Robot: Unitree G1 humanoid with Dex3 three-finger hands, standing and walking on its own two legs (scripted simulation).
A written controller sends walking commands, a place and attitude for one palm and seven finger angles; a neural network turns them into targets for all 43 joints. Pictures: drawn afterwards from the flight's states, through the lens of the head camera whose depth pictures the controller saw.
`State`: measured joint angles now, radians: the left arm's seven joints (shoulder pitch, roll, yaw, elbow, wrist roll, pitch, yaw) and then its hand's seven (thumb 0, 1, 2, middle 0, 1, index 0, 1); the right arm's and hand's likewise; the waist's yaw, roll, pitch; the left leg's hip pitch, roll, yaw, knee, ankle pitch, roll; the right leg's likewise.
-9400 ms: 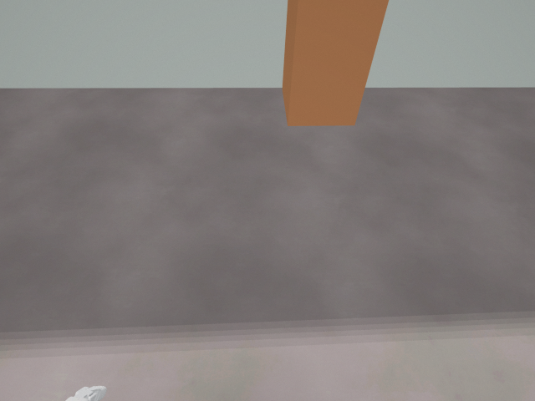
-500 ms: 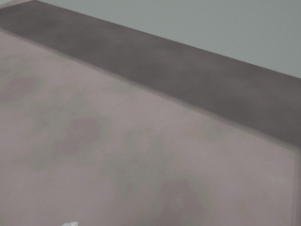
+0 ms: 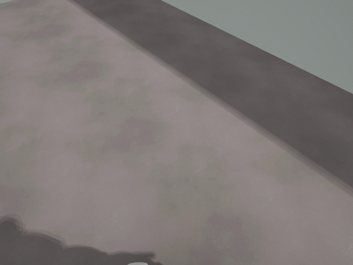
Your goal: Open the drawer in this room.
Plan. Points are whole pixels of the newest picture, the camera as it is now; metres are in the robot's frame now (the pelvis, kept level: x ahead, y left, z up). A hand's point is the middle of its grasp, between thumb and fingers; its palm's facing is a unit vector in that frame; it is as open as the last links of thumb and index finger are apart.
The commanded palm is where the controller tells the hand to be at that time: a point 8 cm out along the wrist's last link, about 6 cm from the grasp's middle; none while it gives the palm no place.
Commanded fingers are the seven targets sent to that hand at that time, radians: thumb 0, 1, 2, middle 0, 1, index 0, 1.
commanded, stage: turn or walk to find it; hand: left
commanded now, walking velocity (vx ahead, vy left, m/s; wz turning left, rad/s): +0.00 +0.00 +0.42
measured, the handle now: out of the picture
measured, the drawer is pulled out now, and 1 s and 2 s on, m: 0.00 0.00 0.00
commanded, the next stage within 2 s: none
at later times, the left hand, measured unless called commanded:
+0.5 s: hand out of the picture +0.06 +0.20 -0.15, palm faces +0.18 -0.94 -0.28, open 7.3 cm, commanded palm none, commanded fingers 0.00 0.90 0.90 -0.20 -0.30 -0.20 -0.30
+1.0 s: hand out of the picture -0.11 +0.21 -0.19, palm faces +0.45 -0.86 -0.25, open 7.3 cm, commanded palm none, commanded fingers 0.00 0.90 0.90 -0.20 -0.30 -0.20 -0.30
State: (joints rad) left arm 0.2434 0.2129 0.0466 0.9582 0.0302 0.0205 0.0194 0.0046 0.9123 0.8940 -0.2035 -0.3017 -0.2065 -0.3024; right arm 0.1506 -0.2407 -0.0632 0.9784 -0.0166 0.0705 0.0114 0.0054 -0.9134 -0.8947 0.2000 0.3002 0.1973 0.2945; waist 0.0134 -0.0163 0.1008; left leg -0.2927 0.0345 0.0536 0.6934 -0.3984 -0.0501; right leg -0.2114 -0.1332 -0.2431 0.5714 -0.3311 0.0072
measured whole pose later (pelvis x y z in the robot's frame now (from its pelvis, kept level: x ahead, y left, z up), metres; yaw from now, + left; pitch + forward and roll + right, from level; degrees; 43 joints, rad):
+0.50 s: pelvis -0.01 -0.01 +0.00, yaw +10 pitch +0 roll +1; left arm 0.16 0.19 0.04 0.90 0.02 0.02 0.02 0.01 0.91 0.89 -0.20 -0.30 -0.20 -0.30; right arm 0.20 -0.22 -0.07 0.95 -0.02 0.05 0.00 0.00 -0.91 -0.89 0.21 0.30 0.20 0.30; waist -0.02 0.04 0.07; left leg -0.33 -0.04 -0.09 0.61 -0.32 -0.02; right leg -0.26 -0.03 -0.07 0.57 -0.32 0.02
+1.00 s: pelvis -0.04 +0.01 -0.01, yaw +24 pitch -1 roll +0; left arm 0.24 0.26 0.06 0.98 0.02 0.07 0.02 0.01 0.91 0.89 -0.20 -0.30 -0.20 -0.30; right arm 0.13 -0.21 -0.05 0.95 -0.02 0.03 0.01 0.00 -0.91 -0.89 0.20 0.30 0.20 0.29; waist 0.03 -0.05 0.10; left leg -0.27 0.01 0.07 0.62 -0.33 0.03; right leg -0.35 -0.14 -0.14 0.90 -0.52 0.06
